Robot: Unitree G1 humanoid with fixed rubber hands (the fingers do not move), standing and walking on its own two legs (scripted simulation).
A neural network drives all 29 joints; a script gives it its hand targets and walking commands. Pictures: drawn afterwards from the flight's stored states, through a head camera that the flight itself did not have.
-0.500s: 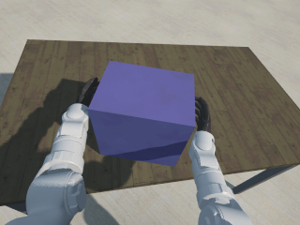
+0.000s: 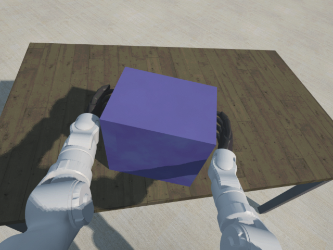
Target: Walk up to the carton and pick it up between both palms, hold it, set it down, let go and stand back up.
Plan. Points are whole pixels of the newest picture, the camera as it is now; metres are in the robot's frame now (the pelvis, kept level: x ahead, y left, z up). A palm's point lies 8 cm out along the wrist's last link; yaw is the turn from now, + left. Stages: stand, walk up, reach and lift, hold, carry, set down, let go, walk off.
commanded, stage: set down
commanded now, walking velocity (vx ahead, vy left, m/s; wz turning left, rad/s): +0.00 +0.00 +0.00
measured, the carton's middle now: (159, 130) +0.42 -0.03 +0.01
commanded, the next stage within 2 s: none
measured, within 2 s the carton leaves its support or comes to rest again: neither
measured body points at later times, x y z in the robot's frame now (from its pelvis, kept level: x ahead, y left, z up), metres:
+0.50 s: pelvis -0.02 +0.01 -0.01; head +0.05 +0.07 +0.43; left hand +0.46 +0.14 +0.06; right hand +0.37 -0.19 +0.05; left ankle -0.04 +0.12 -0.75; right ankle -0.02 -0.12 -0.75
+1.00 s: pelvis -0.04 +0.01 -0.01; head +0.01 +0.06 +0.43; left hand +0.43 +0.18 +0.05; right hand +0.33 -0.21 +0.05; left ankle -0.04 +0.12 -0.75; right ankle -0.02 -0.12 -0.75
